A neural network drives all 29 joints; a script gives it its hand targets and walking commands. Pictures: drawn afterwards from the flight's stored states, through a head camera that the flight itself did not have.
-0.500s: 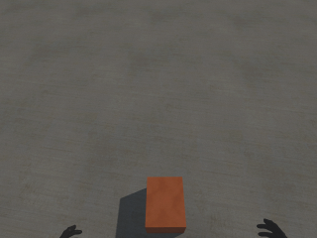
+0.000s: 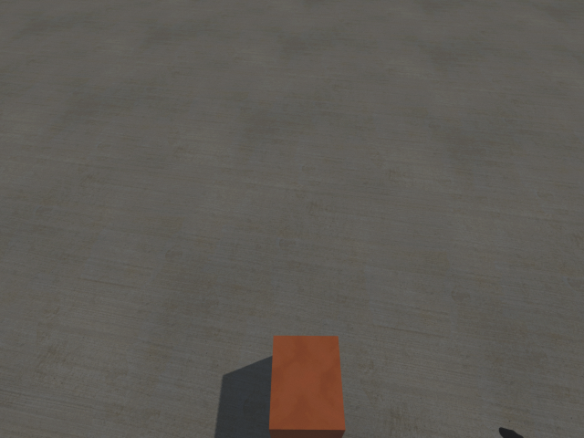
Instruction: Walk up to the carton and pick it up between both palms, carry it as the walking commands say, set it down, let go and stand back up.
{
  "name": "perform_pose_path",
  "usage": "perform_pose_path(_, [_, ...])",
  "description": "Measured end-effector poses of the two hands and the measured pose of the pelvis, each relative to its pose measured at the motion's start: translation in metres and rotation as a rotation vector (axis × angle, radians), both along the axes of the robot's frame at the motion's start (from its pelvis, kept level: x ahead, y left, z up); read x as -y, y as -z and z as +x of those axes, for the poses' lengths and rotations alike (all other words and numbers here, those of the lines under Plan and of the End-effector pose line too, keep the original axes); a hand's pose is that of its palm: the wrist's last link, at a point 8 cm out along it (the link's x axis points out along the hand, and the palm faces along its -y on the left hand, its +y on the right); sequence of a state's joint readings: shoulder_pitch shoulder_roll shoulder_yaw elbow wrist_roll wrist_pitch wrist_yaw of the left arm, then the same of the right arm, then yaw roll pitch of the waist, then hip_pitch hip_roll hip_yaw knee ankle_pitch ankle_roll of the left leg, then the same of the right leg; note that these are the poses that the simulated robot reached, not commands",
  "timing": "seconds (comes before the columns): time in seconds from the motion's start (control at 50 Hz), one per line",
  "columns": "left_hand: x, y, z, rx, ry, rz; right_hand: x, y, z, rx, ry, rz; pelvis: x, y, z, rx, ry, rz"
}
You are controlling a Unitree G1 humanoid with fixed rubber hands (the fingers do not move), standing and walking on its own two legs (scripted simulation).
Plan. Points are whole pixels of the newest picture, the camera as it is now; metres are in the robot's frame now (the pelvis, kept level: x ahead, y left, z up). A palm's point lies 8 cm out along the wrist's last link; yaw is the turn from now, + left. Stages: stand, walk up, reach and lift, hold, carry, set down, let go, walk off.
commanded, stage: stand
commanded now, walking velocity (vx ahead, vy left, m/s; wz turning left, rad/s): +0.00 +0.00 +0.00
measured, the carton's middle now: (305, 387) +0.42 -0.01 -0.70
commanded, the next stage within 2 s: none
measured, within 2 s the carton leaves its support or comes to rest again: neither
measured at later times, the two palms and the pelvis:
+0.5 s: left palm out of the picture +0.07 +0.30 -0.11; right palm out of the picture +0.08 -0.29 -0.10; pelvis -0.01 +0.00 +0.00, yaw +0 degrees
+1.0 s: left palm out of the picture +0.06 +0.30 -0.11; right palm out of the picture +0.08 -0.30 -0.10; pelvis -0.01 +0.00 +0.00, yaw +0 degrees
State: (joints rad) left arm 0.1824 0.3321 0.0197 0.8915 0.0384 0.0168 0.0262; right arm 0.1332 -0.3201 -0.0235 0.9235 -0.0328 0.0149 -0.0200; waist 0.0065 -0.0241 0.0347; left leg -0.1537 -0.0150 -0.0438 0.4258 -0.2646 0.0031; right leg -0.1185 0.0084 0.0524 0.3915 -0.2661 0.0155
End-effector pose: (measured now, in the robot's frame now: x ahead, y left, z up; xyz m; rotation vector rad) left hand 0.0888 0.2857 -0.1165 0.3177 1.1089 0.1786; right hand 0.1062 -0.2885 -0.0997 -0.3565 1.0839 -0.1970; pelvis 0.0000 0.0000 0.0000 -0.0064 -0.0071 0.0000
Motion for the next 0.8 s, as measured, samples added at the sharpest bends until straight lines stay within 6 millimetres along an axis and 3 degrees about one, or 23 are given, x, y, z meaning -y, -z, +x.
perform_pose_path(0.38, [-0.015,-0.003,-0.017,-0.04,-0.02,0.025,0.003,0.002,-0.018,-0.036,0.015,-0.006,-0.003,-0.002,-0.006,0.011,-0.002,0.004])
perform_pose_path(0.8, [-0.012,-0.002,-0.023,-0.063,-0.011,0.02,0.007,0.004,-0.026,-0.06,0.032,0.001,-0.001,-0.003,-0.01,0.023,-0.006,0.003])
